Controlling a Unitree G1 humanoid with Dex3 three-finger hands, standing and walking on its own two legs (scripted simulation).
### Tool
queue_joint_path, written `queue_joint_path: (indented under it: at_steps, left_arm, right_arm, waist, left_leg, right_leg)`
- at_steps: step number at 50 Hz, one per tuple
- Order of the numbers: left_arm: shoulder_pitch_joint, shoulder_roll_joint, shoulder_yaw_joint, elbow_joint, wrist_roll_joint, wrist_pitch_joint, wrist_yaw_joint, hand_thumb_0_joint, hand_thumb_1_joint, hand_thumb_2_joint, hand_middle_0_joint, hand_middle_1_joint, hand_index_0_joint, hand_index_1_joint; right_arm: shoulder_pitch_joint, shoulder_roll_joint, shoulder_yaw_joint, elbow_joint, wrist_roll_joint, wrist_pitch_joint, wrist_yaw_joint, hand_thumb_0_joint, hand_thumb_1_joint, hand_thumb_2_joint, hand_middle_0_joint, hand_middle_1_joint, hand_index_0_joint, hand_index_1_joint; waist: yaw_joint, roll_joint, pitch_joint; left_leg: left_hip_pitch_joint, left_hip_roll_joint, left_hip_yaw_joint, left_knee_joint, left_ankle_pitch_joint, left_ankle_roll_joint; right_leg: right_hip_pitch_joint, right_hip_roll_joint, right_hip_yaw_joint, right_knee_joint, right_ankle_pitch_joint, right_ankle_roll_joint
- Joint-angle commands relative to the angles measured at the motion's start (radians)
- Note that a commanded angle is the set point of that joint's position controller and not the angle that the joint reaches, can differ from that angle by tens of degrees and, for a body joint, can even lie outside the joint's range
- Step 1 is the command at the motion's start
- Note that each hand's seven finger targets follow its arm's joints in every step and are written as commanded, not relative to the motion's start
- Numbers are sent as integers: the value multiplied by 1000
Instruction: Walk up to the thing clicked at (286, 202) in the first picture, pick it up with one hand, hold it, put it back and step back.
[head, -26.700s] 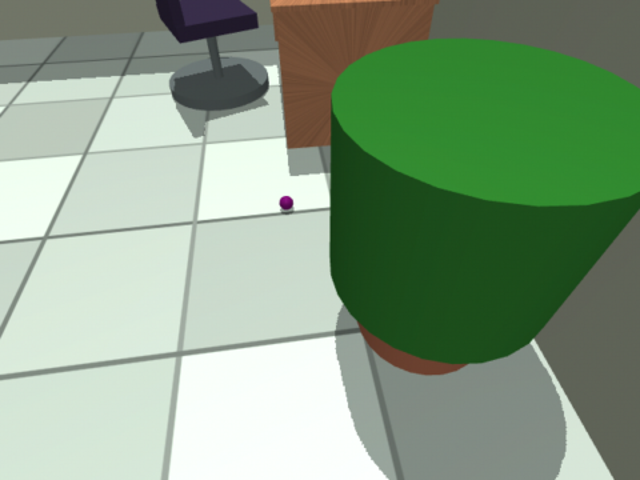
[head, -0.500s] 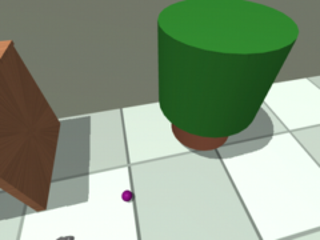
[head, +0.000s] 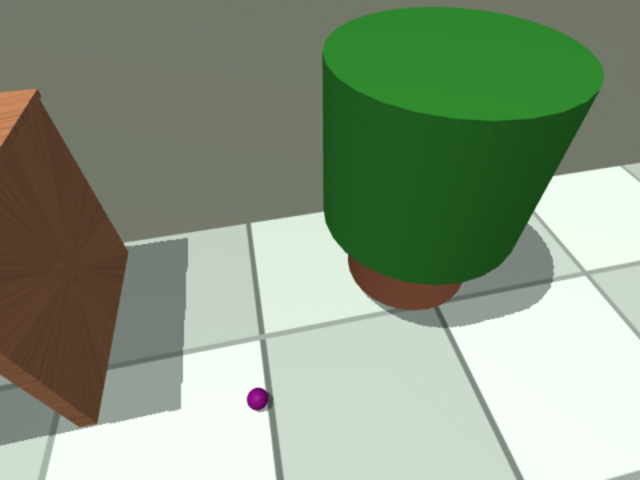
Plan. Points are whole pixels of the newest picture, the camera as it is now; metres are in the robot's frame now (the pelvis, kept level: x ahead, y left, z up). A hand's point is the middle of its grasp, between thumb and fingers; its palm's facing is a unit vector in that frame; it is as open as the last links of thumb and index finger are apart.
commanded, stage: walk up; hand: left
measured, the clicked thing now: (257, 398) +0.50 +0.24 -0.75
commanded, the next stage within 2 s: stand in 0.20 s
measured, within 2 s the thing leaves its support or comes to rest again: neither
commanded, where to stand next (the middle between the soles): +0.08 -0.01 m, yaw +1 degrees
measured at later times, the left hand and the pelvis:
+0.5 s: hand out of the picture +0.10 +0.25 -0.15, palm faces -0.01 -0.94 -0.34, open 7.4 cm; pelvis +0.01 +0.00 +0.00, yaw +1 degrees
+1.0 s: hand out of the picture +0.09 +0.26 -0.16, palm faces -0.01 -0.94 -0.34, open 7.4 cm; pelvis +0.02 +0.00 +0.00, yaw +1 degrees
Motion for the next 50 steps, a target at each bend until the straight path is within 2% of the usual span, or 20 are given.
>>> queue_joint_path:
  at_steps: [1, 9, 10, 12, 18, 24, 30, 31, 34, 39, 48, 50]
  left_arm:
    - [-60, 205, 41, -66, -1, -21, 11, 0, 900, 900, -200, -300, -200, -300]
    - [-57, 202, 40, -73, 2, -19, 13, 0, 900, 900, -200, -300, -200, -300]
    - [-48, 209, 36, -78, 5, -27, 18, 0, 900, 900, -200, -300, -200, -300]
    - [-58, 220, 39, -78, 5, -30, 23, 0, 900, 900, -200, -300, -200, -300]
    - [-46, 212, 34, -86, 3, -35, 24, 0, 900, 900, -200, -300, -200, -300]
    - [-48, 213, 33, -92, 2, -38, 26, 0, 900, 900, -200, -300, -200, -300]
    - [-55, 219, 33, -97, 4, -36, 26, 0, 900, 900, -200, -300, -200, -300]
    - [-61, 223, 36, -99, 6, -35, 27, 0, 900, 900, -200, -300, -200, -300]
    - [-54, 221, 34, -95, 3, -34, 26, 0, 900, 900, -200, -300, -200, -300]
    - [-47, 218, 32, -100, 5, -36, 26, 0, 900, 900, -200, -300, -200, -300]
    - [-44, 221, 31, -98, 3, -34, 26, 0, 900, 900, -200, -300, -200, -300]
    - [-36, 219, 31, -97, 4, -33, 26, 0, 900, 900, -200, -300, -200, -300]
  right_arm:
    - [-48, -213, -40, -61, 7, -18, -12, 0, -900, -900, 200, 300, 200, 300]
    - [-47, -207, -44, -64, 4, -15, -13, 0, -900, -900, 200, 300, 200, 300]
    - [-49, -204, -43, -71, -3, -9, -13, 0, -900, -900, 200, 300, 200, 300]
    - [-46, -196, -44, -74, -3, -5, -11, 0, -900, -900, 200, 300, 200, 300]
    - [-41, -203, -46, -75, -1, -9, -10, 0, -900, -900, 200, 300, 200, 300]
    - [-39, -203, -46, -78, 1, -7, -10, 0, -900, -900, 200, 300, 200, 300]
    - [-30, -203, -45, -78, -3, -3, -9, 0, -900, -900, 200, 300, 200, 300]
    - [-30, -202, -46, -81, -2, -3, -10, 0, -900, -900, 200, 300, 200, 300]
    - [-32, -204, -44, -79, -1, -3, -9, 0, -900, -900, 200, 300, 200, 300]
    - [-33, -207, -45, -82, 0, -4, -9, 0, -900, -900, 200, 300, 200, 300]
    - [-19, -201, -39, -78, -1, -2, -10, 0, -900, -900, 200, 300, 200, 300]
    - [-26, -207, -42, -82, -1, -2, -10, 0, -900, -900, 200, 300, 200, 300]
  waist:
    - [-1, -12, -97]
    - [-2, -7, -89]
    - [-7, 24, -98]
    - [-9, -6, -93]
    - [-4, 2, -96]
    - [-6, -7, -94]
    - [-8, 0, -79]
    - [-10, -4, -88]
    - [-7, 2, -77]
    - [-7, 4, -90]
    - [-10, 6, -70]
    - [-6, 10, -82]
  left_leg:
    - [30, 110, -111, -66, 58, 21]
    - [24, 108, -114, -72, 60, 20]
    - [31, 113, -118, -73, 55, 15]
    - [10, 111, -123, -78, 40, 16]
    - [40, 116, -125, -67, 144, 17]
    - [52, 119, -124, -62, 177, 18]
    - [26, 113, -122, -75, 96, 17]
    - [30, 114, -121, -69, 111, 20]
    - [26, 114, -128, -78, 98, 16]
    - [40, 115, -129, -69, 136, 17]
    - [17, 109, -128, -80, 82, 15]
    - [28, 111, -132, -75, 104, 19]
  right_leg:
    - [11, -110, 102, -52, 91, -29]
    - [16, -109, 101, -54, 92, -28]
    - [27, -115, 98, -53, 65, -27]
    - [30, -110, 90, -49, 38, -26]
    - [40, -119, 87, -42, 127, -29]
    - [50, -121, 75, -46, 153, -24]
    - [49, -122, 79, -69, 82, -25]
    - [60, -127, 86, -64, 110, -29]
    - [54, -122, 79, -61, 79, -26]
    - [51, -121, 74, -59, 111, -27]
    - [47, -122, 77, -65, 68, -27]
    - [55, -123, 75, -59, 87, -29]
